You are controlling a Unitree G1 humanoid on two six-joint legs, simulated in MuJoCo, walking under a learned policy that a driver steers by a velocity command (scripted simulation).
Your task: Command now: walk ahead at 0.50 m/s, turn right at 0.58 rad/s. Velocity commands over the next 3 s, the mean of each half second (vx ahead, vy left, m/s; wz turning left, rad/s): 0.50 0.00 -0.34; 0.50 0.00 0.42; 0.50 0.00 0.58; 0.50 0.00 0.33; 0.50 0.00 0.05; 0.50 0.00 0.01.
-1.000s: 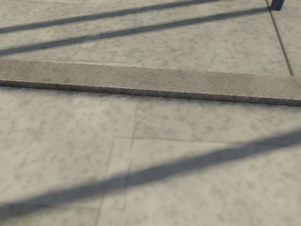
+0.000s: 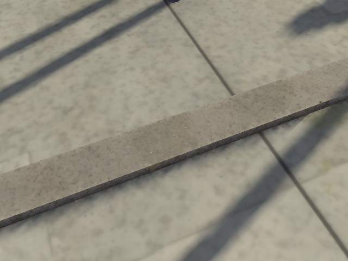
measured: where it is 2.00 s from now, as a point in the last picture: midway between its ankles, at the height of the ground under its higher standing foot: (149, 130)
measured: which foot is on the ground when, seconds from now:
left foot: up 0.00-0.36, down 0.38-0.88, up 0.90-1.00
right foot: down 0.00-0.40, up 0.42-0.84, down 0.86-1.00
